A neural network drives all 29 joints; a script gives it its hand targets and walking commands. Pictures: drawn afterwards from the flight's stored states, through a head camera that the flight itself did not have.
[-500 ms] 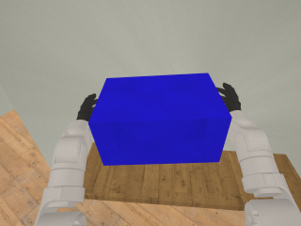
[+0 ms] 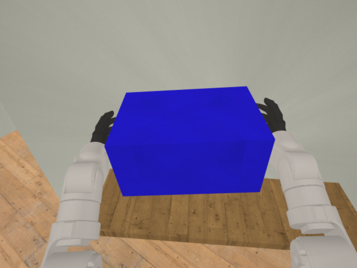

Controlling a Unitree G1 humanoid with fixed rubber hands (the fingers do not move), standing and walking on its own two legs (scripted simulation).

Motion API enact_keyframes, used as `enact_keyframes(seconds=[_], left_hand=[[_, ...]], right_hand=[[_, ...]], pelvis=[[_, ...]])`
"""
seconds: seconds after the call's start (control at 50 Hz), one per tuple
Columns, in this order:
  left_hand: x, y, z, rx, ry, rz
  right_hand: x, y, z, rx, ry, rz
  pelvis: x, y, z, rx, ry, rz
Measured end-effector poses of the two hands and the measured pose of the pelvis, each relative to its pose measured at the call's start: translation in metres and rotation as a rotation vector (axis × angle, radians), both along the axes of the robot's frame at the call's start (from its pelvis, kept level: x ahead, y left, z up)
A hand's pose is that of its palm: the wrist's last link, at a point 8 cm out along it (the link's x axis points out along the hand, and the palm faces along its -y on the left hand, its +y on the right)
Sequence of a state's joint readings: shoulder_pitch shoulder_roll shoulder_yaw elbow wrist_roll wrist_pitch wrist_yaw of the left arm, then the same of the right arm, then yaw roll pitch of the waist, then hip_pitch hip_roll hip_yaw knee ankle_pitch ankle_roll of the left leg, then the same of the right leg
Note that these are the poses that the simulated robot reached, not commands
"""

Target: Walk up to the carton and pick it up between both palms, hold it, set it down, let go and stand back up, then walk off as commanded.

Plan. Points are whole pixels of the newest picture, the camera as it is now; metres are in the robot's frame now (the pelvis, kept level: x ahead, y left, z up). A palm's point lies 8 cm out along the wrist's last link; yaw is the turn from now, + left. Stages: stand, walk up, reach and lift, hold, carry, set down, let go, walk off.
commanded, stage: hold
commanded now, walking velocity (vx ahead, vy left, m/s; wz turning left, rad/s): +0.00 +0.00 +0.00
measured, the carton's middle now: (187, 138) +0.37 -0.01 +0.15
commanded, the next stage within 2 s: set down in 2.00 s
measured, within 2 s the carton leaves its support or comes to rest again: neither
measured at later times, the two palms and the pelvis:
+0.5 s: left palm (101, 145) +0.35 +0.18 +0.15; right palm (274, 133) +0.36 -0.20 +0.18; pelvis +0.00 +0.00 +0.00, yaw +0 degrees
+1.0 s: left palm (101, 145) +0.35 +0.18 +0.15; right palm (274, 133) +0.36 -0.20 +0.17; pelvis +0.00 +0.00 +0.00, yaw +0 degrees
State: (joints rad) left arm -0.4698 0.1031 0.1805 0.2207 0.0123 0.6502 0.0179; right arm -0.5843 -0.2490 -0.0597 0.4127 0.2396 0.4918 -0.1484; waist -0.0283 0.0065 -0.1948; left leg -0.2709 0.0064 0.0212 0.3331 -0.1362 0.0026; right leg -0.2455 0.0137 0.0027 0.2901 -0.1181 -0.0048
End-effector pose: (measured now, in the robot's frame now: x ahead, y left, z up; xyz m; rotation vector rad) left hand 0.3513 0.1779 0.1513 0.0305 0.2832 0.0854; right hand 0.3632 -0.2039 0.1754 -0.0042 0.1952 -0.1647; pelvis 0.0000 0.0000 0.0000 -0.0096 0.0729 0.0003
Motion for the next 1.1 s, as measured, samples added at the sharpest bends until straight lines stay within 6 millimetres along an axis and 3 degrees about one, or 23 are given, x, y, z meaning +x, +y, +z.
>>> enact_keyframes(seconds=[1.1], left_hand=[[0.0004,0.0002,-0.0011,0.003,0.004,0.000]], right_hand=[[0.0007,0.0003,-0.0005,-0.001,0.001,0.002]], pelvis=[[0.0001,0.0000,0.0000,0.000,0.000,0.000]])
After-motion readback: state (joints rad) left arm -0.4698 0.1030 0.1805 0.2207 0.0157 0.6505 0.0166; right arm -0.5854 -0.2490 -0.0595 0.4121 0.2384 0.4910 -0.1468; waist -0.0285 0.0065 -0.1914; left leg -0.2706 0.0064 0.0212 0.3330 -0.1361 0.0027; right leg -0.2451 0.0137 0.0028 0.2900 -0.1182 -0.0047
